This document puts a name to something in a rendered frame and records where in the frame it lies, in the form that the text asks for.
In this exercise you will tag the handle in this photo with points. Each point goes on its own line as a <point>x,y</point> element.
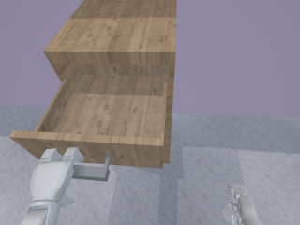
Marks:
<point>94,173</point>

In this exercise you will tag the drawer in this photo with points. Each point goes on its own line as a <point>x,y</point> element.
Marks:
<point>105,109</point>

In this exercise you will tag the cabinet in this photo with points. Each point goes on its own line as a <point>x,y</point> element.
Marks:
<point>120,32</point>

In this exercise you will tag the robot left forearm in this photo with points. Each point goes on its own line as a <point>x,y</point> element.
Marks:
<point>42,212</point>

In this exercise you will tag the robot right hand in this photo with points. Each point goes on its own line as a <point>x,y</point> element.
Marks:
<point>235,213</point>

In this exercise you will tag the robot left hand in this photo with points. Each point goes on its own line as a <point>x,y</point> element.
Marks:
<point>51,177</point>

